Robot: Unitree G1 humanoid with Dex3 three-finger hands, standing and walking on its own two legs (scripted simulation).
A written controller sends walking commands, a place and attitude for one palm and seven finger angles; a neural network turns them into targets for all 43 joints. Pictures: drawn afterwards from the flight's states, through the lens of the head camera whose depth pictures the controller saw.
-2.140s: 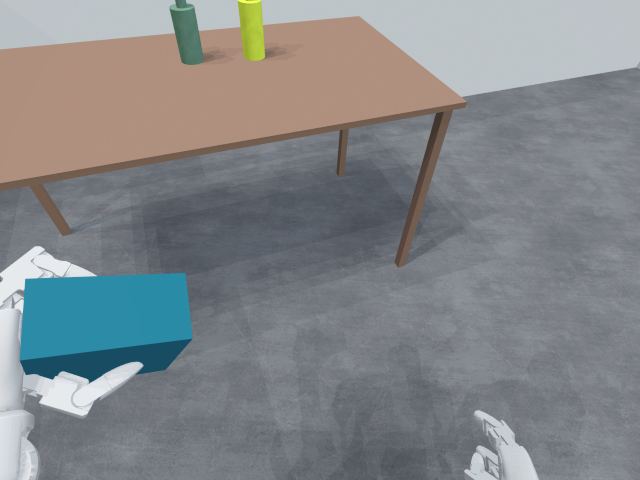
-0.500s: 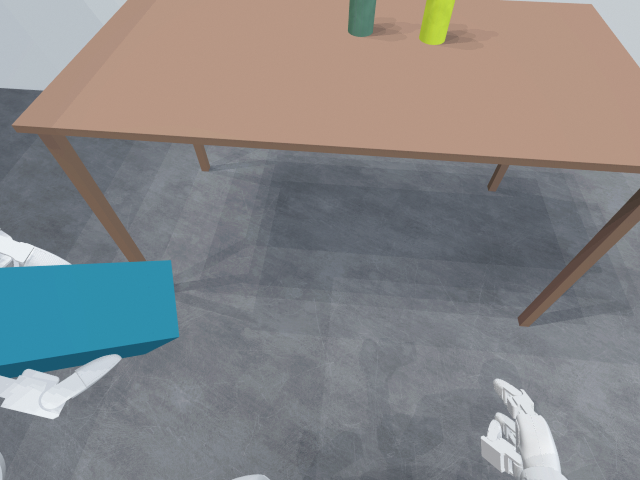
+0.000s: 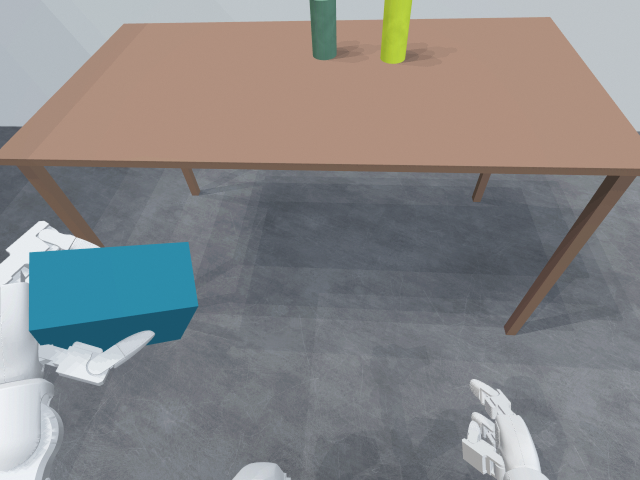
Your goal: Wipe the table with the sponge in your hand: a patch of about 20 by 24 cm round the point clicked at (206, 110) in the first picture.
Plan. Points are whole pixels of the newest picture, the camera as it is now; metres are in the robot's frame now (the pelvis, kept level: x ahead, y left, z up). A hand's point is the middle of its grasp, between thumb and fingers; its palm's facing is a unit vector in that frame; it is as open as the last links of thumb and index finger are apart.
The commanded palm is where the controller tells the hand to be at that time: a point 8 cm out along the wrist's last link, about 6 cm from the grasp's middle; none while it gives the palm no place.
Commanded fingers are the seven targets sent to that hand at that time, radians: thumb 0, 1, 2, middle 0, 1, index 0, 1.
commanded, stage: turn to face it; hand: left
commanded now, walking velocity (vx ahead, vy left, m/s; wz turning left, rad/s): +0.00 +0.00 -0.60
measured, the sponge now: (141, 300) +0.24 +0.20 +0.15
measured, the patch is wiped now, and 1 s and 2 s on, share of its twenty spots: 0.00 0.00 0.00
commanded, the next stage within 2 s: take the last steps up to it in 0.56 s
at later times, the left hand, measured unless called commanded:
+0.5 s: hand (147, 312) +0.22 +0.18 +0.17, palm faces +0.18 -0.88 -0.43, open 10.3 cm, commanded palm +0.19 +0.22 +0.19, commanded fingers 0.00 0.10 1.30 -1.20 -1.60 -1.20 -1.60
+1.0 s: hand (200, 343) +0.19 +0.12 +0.19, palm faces +0.10 -0.87 -0.48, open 10.3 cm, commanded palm +0.16 +0.18 +0.19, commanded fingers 0.00 0.10 1.30 -1.20 -1.60 -1.20 -1.60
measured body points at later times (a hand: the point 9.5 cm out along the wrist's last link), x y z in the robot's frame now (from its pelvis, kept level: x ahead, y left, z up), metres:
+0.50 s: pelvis -0.04 +0.00 +0.01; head -0.02 +0.00 +0.46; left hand +0.21 +0.23 +0.20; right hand +0.05 -0.26 -0.08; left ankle -0.03 +0.13 -0.73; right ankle -0.04 -0.10 -0.69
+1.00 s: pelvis -0.08 -0.04 +0.01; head -0.06 -0.04 +0.46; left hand +0.18 +0.16 +0.21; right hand -0.05 -0.35 -0.07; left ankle -0.04 +0.08 -0.70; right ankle -0.09 -0.13 -0.73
